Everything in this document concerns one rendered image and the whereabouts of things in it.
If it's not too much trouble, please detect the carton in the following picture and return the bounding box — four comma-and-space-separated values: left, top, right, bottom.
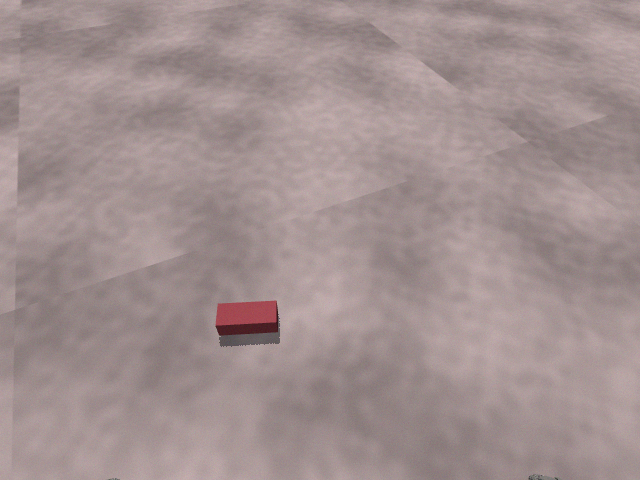
215, 301, 278, 336

